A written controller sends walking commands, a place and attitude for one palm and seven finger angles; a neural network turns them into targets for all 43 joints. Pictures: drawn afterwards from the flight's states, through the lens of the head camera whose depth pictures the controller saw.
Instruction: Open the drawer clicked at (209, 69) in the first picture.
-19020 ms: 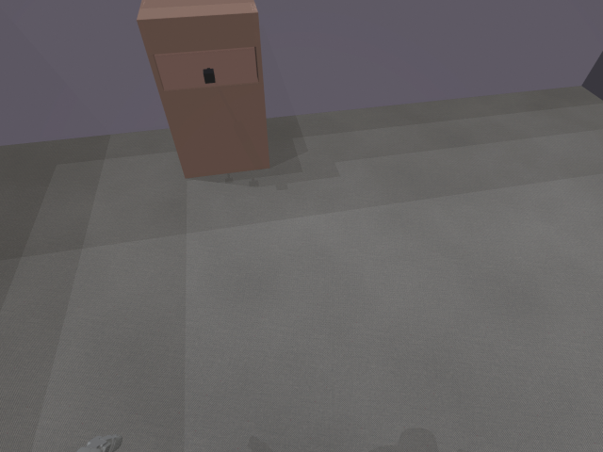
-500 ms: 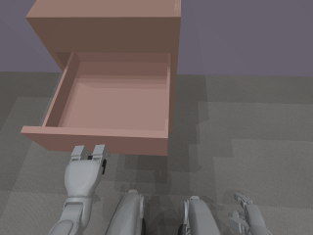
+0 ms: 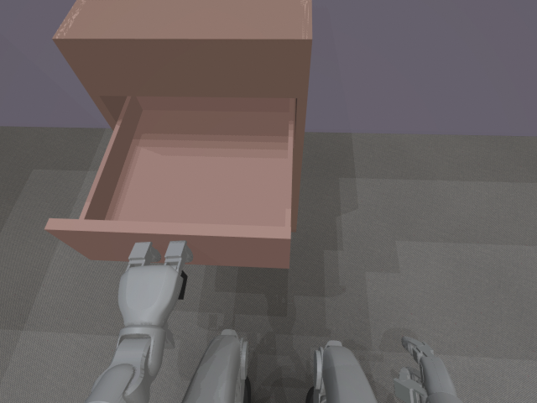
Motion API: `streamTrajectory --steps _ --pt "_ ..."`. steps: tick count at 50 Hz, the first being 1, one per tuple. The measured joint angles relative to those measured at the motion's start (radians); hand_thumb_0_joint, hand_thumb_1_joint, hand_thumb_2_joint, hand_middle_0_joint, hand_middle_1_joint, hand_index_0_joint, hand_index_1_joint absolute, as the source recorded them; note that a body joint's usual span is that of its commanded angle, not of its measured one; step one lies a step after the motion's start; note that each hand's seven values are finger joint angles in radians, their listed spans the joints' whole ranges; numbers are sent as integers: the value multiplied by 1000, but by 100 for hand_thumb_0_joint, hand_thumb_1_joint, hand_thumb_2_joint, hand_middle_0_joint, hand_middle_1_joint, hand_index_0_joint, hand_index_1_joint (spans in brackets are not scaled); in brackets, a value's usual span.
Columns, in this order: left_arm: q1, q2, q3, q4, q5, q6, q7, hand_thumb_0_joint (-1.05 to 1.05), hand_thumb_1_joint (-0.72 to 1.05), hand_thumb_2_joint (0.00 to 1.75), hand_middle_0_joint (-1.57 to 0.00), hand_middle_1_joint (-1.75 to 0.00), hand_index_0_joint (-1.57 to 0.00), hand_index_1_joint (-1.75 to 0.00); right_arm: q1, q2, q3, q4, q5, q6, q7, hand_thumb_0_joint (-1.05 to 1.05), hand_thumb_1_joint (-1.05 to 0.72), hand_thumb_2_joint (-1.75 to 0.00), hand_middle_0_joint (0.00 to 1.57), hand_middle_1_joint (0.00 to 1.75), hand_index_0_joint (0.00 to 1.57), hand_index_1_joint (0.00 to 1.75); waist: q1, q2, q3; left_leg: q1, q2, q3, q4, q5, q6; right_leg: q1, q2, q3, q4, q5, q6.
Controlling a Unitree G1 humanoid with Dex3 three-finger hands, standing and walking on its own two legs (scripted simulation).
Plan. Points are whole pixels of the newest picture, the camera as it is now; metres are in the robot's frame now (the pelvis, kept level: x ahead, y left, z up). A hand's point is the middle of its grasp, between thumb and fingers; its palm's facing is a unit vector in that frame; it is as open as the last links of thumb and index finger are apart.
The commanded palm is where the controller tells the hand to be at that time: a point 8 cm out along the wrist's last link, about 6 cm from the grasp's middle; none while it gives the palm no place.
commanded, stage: lift the hand off the handle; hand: left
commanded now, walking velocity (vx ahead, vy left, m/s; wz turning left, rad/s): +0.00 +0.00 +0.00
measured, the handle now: (173, 272) +0.32 +0.19 -0.07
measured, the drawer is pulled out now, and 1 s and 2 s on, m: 0.29 0.29 0.29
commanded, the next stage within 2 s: none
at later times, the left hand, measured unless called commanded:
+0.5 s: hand (154, 289) +0.28 +0.20 -0.03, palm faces -0.02 -0.08 -1.00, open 13.6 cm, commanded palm +0.26 +0.19 +0.02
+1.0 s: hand (146, 280) +0.28 +0.20 +0.01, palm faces +0.00 -0.08 -1.00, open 13.8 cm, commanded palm +0.26 +0.19 +0.06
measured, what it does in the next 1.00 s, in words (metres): rises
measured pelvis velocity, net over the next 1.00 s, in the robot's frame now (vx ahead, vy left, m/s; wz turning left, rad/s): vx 0.03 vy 0.00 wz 0.00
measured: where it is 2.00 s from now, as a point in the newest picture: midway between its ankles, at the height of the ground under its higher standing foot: outside the picture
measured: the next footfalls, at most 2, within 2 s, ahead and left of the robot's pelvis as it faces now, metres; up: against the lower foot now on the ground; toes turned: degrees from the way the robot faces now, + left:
none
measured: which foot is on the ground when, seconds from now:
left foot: down 0.00-1.00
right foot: down 0.00-1.00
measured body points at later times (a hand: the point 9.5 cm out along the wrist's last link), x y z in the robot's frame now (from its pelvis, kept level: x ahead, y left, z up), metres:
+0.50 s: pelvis +0.02 +0.01 +0.03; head +0.11 -0.01 +0.47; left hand +0.27 +0.20 +0.02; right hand +0.20 -0.23 -0.10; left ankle +0.05 +0.13 -0.59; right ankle +0.03 -0.10 -0.59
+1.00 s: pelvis +0.03 +0.00 +0.06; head +0.10 -0.02 +0.50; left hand +0.28 +0.20 +0.06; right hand +0.20 -0.23 -0.07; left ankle +0.05 +0.13 -0.59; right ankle +0.03 -0.10 -0.59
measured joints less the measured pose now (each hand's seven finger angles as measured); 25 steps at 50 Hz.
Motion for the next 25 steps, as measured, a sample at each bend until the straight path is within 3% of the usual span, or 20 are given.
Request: streamTrajectory --steps 25 --pt "106 0 -13 -109 -22 41 -23 -1 -49 30 -32 -120 -36 -121 13 -5 3 -43 -1 27 8 0 -91 -90 20 30 20 30 -8 3 8 155 -2 9 -120 12 8 156 2 10 -130 21 11"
